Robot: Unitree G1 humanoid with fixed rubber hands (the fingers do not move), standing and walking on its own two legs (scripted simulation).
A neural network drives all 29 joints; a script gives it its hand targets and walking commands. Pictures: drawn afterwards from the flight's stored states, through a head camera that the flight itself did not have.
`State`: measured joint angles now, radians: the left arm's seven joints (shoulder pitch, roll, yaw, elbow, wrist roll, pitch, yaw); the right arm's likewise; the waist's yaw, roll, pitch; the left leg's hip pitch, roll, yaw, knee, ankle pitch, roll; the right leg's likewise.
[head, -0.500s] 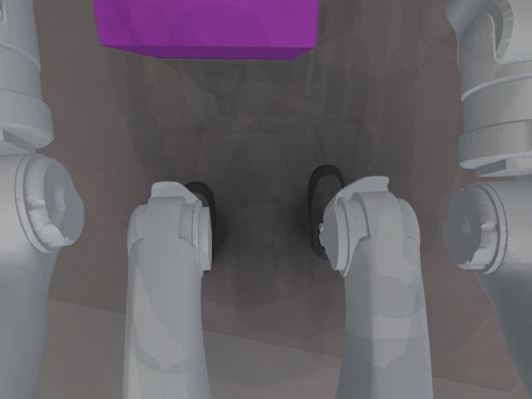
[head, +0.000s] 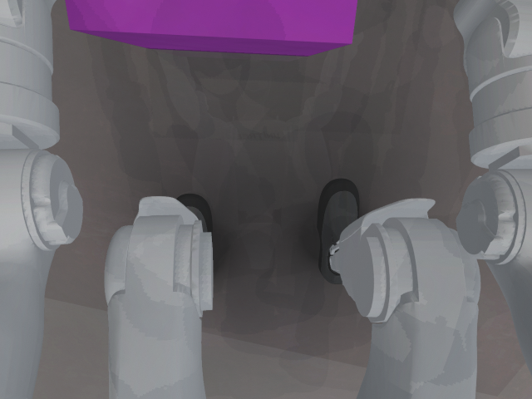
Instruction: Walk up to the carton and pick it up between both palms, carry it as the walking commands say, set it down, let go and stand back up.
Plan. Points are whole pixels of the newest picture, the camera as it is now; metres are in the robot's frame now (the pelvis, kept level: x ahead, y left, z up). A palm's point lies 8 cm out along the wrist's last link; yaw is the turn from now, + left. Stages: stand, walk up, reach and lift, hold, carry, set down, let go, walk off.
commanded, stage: reach and lift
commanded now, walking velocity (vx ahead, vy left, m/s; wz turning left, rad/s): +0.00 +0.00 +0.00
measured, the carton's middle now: out of the picture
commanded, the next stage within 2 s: none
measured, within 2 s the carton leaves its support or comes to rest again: leaves its support in 1.72 s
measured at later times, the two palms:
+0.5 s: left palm out of the picture +0.58 +0.20 -0.19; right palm out of the picture +0.55 -0.21 -0.20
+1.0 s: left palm out of the picture +0.58 +0.18 -0.19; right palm out of the picture +0.57 -0.15 -0.19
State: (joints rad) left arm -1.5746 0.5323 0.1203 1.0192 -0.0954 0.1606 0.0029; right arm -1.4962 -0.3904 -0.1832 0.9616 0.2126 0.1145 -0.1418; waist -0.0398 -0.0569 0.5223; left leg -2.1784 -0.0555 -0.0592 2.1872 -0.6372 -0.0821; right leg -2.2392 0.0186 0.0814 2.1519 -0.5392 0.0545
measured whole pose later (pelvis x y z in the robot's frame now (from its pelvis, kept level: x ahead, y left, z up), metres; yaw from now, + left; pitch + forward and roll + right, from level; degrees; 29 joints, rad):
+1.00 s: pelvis +0.00 +0.00 -0.01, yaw +0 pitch +35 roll +1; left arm -1.59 0.48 0.06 1.06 -0.14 0.14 0.03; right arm -1.61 -0.27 -0.19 1.07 0.13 0.07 -0.12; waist -0.03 -0.05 0.52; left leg -2.18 -0.06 -0.06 2.22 -0.65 -0.08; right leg -2.24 0.02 0.08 2.19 -0.56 0.06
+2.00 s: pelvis -0.02 +0.01 -0.01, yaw -1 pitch +28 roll +0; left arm -1.61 0.41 0.05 0.99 -0.14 0.34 0.11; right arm -1.57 -0.31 -0.23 0.96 0.15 0.30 -0.17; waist -0.04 -0.02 0.53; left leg -2.13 -0.06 -0.06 2.23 -0.59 -0.07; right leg -2.17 0.03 0.08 2.18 -0.49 0.06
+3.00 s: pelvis -0.04 +0.01 +0.06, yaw -1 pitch +21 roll -1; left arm -1.50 0.34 0.19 0.84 -0.12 0.47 0.12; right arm -1.50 -0.28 -0.25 0.81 0.03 0.50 -0.15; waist -0.03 0.03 0.52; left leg -1.84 -0.06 -0.06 2.03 -0.56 -0.04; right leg -1.86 0.03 0.08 1.97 -0.48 0.07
